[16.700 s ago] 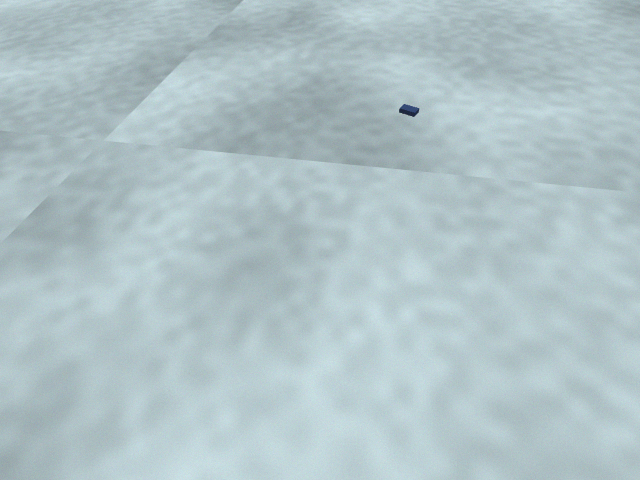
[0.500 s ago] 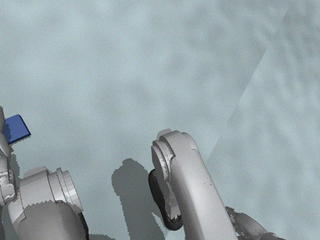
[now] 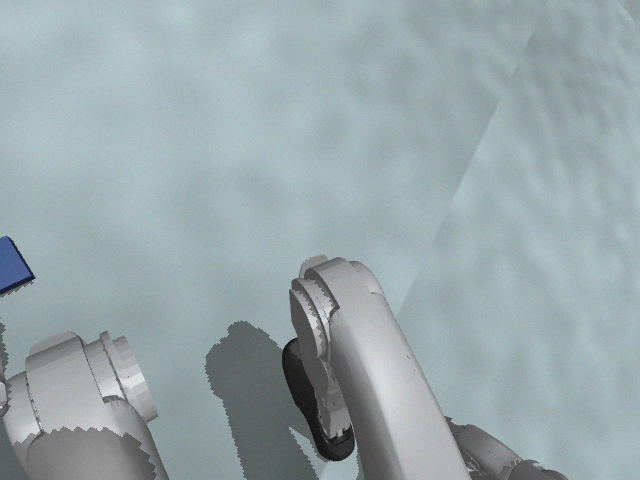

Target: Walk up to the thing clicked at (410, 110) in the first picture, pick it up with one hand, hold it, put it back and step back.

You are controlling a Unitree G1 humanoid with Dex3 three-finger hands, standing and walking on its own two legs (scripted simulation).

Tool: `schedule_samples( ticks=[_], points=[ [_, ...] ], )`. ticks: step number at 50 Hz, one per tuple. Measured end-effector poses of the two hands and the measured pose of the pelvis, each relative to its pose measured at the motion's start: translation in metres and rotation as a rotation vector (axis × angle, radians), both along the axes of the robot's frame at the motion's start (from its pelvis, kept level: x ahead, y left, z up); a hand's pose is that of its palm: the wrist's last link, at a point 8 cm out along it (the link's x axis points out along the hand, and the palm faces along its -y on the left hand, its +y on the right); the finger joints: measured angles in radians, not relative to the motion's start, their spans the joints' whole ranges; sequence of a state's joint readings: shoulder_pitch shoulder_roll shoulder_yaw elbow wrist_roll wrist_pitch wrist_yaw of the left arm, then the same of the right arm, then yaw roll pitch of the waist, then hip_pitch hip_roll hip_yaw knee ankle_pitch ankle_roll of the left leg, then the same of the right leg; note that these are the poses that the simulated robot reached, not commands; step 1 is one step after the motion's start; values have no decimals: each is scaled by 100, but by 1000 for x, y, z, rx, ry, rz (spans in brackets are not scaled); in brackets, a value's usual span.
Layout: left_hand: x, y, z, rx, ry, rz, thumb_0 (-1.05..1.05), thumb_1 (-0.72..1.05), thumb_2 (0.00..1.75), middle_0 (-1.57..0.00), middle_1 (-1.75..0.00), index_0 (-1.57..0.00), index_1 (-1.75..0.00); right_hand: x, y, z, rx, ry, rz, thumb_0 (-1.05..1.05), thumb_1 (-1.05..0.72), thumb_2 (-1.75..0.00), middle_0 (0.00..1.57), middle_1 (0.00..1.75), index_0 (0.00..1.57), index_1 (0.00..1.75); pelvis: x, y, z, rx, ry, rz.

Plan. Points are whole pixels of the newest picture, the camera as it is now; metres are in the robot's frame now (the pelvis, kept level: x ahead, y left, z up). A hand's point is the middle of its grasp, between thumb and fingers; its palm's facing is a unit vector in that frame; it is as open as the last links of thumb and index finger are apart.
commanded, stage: rest palm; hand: left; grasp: from above
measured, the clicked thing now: out of the picture +0.41 +0.31 -0.28
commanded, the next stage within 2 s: close in 0.52 s
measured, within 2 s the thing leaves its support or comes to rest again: neither
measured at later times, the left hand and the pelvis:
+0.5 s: hand out of the picture +0.40 +0.31 -0.25, palm faces -0.42 -0.16 -0.89, open 14.2 cm; pelvis +0.00 +0.01 +0.00, yaw -1 degrees
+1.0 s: hand out of the picture +0.41 +0.32 -0.25, palm faces -0.45 -0.19 -0.87, open 13.4 cm; pelvis +0.00 +0.00 +0.01, yaw -1 degrees
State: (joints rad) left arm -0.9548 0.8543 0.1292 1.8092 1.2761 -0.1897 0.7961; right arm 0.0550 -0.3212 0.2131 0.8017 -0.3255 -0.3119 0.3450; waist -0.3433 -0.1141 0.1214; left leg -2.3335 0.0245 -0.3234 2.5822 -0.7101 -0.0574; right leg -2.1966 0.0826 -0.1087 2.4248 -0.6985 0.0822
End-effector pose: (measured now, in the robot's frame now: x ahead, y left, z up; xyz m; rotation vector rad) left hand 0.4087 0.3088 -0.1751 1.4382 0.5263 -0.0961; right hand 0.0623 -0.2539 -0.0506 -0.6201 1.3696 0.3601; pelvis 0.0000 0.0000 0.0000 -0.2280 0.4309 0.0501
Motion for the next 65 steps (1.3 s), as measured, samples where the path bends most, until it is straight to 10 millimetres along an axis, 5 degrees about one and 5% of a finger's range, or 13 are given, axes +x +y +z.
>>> schedule_samples(
  ticks=[10, 20, 34, 49, 65],
  points=[
    [6, 12, -7, 1, 50, 121, 0, -51, 95, -9, -100, -9, -100, -7, -2, 17, -15, 4, 4, 0, -91, -90, 20, 30, 20, 30, -2, 4, 4, -16, 15, -2],
    [1, 11, -23, -32, 88, 42, 0, -53, 97, -9, -101, -8, -102, -9, 17, 12, 27, 51, 45, 0, -91, -90, 20, 30, 20, 30, 1, 6, 4, -31, 0, -1],
    [6, 11, -8, 19, 8, 64, 0, -52, 97, -9, -101, -8, -102, 11, 17, 16, 52, -39, 75, 0, -91, -90, 20, 30, 20, 30, -3, 6, 6, -34, -10, -5],
    [7, 11, -20, -14, 99, 68, 0, -40, 90, -19, -93, -18, -94, -17, 12, 25, 14, 51, 35, 0, -90, -90, 20, 30, 20, 30, -3, 4, 10, -31, 5, -7],
    [5, 11, -9, 20, 31, 74, 0, -21, 75, -32, -83, -32, -82, 1, 10, 22, 20, -18, 73, 0, -90, -90, 20, 30, 20, 30, -6, 2, 11, -29, -10, -10]
  ],
)
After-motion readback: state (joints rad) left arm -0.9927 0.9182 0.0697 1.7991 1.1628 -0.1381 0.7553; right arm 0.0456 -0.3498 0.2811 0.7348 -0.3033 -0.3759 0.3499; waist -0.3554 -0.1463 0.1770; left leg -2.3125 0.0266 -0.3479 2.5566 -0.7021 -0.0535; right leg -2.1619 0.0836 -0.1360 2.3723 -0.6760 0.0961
